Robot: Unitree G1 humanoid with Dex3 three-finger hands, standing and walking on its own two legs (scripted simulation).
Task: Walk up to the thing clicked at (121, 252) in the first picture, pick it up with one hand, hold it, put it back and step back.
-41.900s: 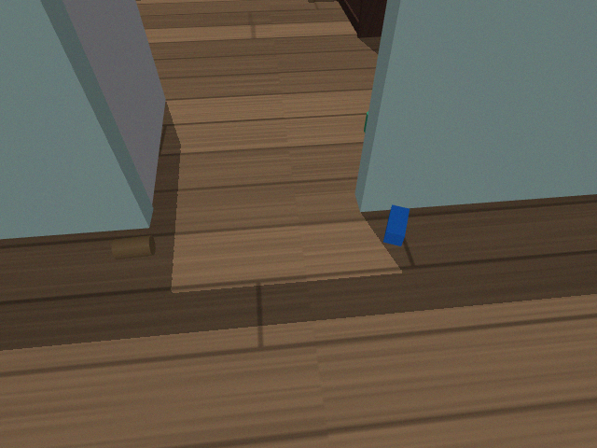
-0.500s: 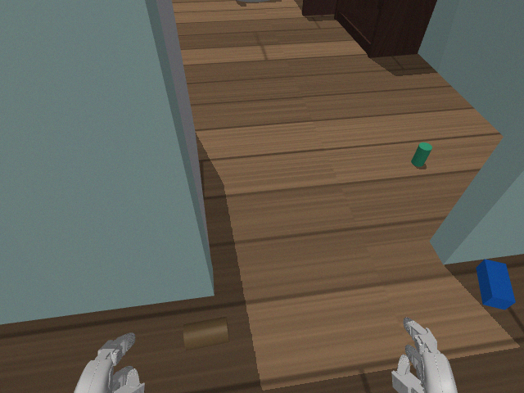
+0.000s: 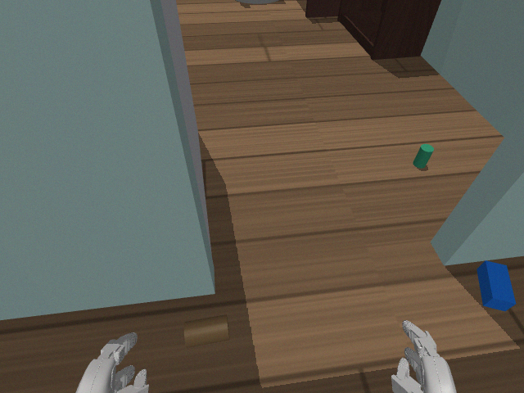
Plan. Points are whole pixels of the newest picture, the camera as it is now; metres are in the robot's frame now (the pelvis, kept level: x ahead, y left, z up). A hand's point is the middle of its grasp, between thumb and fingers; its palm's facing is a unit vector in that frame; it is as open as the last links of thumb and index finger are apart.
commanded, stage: home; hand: left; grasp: from above
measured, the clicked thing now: (207, 330) +0.47 +0.19 -0.67
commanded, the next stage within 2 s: stand in 1.44 s
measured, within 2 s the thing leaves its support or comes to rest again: neither
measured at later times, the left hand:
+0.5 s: hand (143, 392) +0.16 +0.18 -0.05, palm faces +0.04 -0.98 -0.20, open 7.6 cm
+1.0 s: hand (143, 381) +0.18 +0.18 -0.04, palm faces +0.04 -0.98 -0.21, open 7.4 cm
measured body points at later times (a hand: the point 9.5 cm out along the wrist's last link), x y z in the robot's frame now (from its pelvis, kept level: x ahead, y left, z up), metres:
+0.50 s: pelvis +0.00 +0.00 +0.00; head +0.01 +0.01 +0.45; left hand +0.16 +0.23 -0.03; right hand +0.16 -0.24 -0.06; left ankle +0.02 +0.13 -0.68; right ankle -0.01 -0.14 -0.68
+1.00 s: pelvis +0.01 +0.00 +0.00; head +0.03 +0.01 +0.45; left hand +0.17 +0.23 -0.03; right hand +0.17 -0.25 -0.07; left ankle +0.02 +0.13 -0.68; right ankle -0.01 -0.14 -0.68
